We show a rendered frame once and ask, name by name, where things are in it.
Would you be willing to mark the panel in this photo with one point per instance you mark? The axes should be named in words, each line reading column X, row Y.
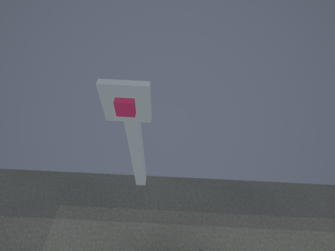
column 108, row 90

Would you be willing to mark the button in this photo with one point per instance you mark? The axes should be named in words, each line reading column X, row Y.
column 125, row 107

